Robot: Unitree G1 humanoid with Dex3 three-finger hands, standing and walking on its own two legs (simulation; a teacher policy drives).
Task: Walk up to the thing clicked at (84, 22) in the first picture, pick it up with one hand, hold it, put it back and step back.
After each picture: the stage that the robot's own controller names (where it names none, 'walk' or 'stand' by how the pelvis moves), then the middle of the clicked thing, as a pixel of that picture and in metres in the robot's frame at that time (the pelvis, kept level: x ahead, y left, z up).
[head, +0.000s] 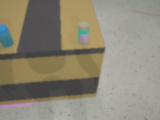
stand; (83, 32) +0.77 -0.01 -0.10
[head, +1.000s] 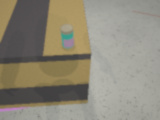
walk; (67, 36) +0.69 +0.10 -0.07
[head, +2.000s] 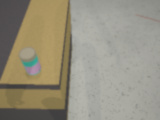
stand; (30, 61) +0.47 +0.24 -0.06
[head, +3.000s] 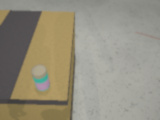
walk; (41, 78) +0.46 +0.20 -0.10
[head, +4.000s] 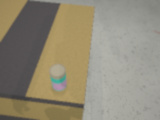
stand; (58, 77) +0.43 +0.11 -0.09
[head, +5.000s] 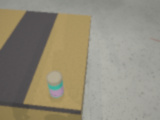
stand; (55, 84) +0.42 +0.12 -0.10
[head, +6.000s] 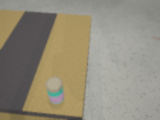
stand; (55, 90) +0.39 +0.12 -0.10
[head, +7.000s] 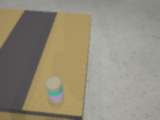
stand; (55, 90) +0.39 +0.12 -0.10
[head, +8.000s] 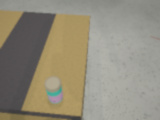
rise first; (54, 90) +0.39 +0.13 -0.10
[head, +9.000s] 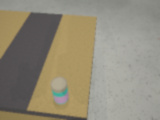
rise first; (60, 90) +0.38 +0.12 -0.09
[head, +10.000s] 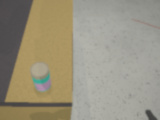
go down; (41, 77) +0.42 +0.12 -0.06
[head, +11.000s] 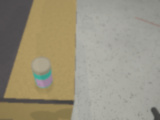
go down; (42, 73) +0.41 +0.12 -0.03
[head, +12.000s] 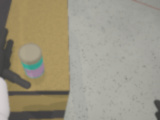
close in; (32, 61) +0.42 +0.12 +0.00
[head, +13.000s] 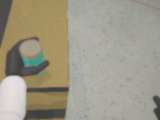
close; (33, 58) +0.43 +0.11 +0.01
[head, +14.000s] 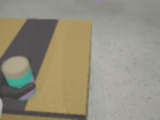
lift; (20, 79) +0.30 +0.18 +0.14
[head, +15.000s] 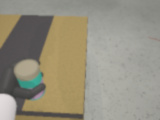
hold; (31, 80) +0.32 +0.16 +0.10
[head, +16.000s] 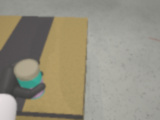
hold; (31, 80) +0.32 +0.16 +0.10
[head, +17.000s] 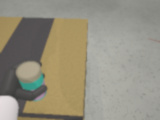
hold; (32, 82) +0.32 +0.16 +0.10
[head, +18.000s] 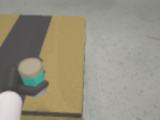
crouch; (34, 78) +0.34 +0.15 +0.09
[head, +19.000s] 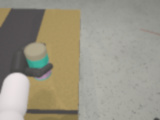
lower; (39, 62) +0.40 +0.13 +0.09
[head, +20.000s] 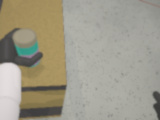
lower; (28, 48) +0.46 +0.11 +0.02
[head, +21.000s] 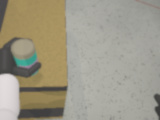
lower; (26, 58) +0.43 +0.13 +0.01
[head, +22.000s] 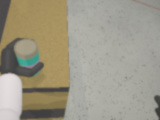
lower; (29, 58) +0.43 +0.13 +0.01
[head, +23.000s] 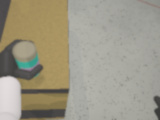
lower; (28, 60) +0.42 +0.13 +0.01
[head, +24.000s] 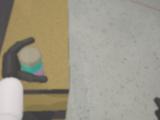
open; (32, 65) +0.41 +0.12 +0.00
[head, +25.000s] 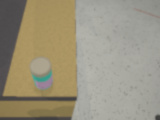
sink last; (42, 74) +0.39 +0.11 -0.02
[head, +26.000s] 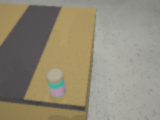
stand; (56, 82) +0.40 +0.13 -0.04
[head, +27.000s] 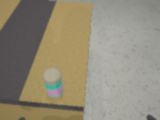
stand; (53, 83) +0.38 +0.12 -0.03
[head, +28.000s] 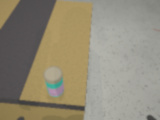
stand; (54, 82) +0.39 +0.12 -0.03
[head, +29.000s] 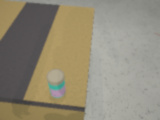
stand; (56, 83) +0.39 +0.11 -0.06
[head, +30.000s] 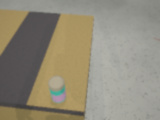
stand; (57, 89) +0.40 +0.12 -0.10
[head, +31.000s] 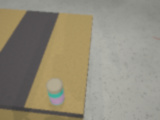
stand; (55, 92) +0.38 +0.12 -0.10
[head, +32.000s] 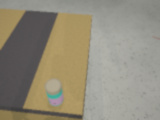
stand; (54, 92) +0.38 +0.12 -0.10
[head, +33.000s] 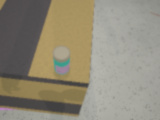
walk; (61, 60) +0.45 +0.07 -0.07
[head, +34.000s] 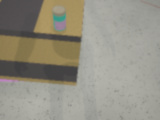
walk; (59, 18) +0.73 +0.13 -0.08
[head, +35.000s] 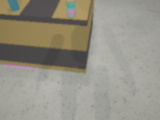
stand; (71, 7) +1.05 +0.11 -0.08
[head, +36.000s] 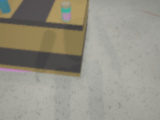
stand; (66, 11) +0.98 +0.11 -0.10
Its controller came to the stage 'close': yes
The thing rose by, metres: 0.20
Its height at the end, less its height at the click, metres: +0.00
